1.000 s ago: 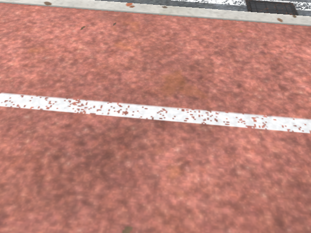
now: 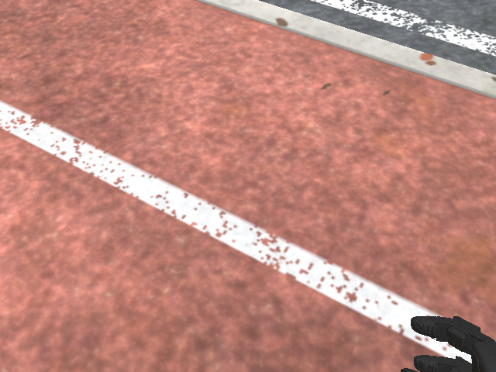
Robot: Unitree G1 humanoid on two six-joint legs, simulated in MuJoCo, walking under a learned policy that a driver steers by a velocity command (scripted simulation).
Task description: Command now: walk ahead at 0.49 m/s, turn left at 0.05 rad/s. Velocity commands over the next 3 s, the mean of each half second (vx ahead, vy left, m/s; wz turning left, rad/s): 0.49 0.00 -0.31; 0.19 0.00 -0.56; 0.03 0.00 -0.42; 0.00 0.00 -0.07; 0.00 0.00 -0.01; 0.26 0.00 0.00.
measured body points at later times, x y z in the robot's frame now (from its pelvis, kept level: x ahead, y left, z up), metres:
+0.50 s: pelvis +0.28 +0.00 +0.00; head +0.31 -0.01 +0.45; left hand +0.54 +0.17 -0.09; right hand +0.23 -0.28 -0.13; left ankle +0.14 +0.12 -0.73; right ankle +0.42 -0.15 -0.70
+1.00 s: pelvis +0.46 -0.05 +0.00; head +0.49 -0.07 +0.45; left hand +0.73 +0.14 -0.09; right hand +0.50 -0.36 -0.09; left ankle +0.59 +0.03 -0.73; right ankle +0.42 -0.14 -0.73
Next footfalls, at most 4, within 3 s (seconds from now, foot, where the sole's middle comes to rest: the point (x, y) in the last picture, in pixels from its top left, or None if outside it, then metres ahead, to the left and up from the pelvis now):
0.02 left None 0.18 0.12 -0.77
0.56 right None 0.45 -0.15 -0.77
1.00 left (283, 309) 0.62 0.01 -0.77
1.40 right None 0.41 -0.17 -0.77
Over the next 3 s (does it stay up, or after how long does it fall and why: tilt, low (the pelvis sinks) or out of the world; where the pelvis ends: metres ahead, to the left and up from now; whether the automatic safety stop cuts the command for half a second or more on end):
stays up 0.55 -0.10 0.02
